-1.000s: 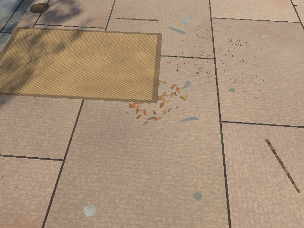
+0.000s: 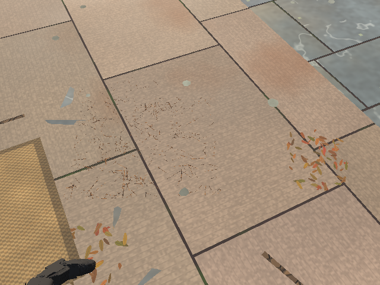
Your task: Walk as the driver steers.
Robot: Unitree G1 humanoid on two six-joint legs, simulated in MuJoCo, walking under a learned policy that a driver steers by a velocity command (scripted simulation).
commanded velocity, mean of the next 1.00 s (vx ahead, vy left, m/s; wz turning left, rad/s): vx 0.50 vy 0.00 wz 0.43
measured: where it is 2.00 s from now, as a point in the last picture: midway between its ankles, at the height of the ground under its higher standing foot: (83, 165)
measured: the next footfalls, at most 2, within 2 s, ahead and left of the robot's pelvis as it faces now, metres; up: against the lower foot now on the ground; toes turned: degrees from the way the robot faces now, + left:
right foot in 0.06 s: +0.19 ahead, -0.13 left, +0.00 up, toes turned -1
left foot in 0.58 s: +0.45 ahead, +0.15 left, +0.00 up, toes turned +19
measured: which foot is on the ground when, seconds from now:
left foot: down 0.00-0.06, up 0.08-0.56, down 0.58-1.00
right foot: up 0.00-0.04, down 0.06-0.60, up 0.62-1.00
